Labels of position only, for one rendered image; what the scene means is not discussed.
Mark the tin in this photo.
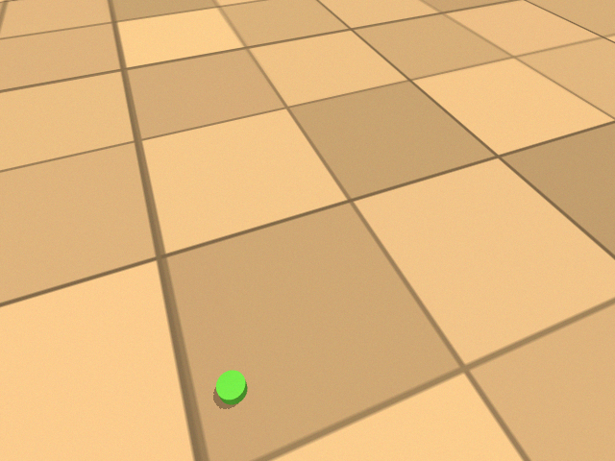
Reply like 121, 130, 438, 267
216, 370, 247, 404

